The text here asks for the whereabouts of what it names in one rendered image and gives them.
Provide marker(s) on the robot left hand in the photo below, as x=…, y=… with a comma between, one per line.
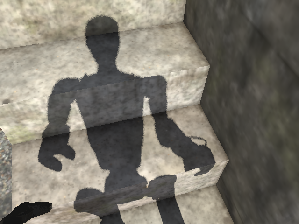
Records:
x=25, y=211

